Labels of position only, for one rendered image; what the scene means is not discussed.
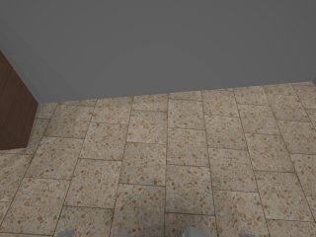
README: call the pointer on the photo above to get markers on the cupboard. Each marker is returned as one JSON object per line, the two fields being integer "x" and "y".
{"x": 18, "y": 108}

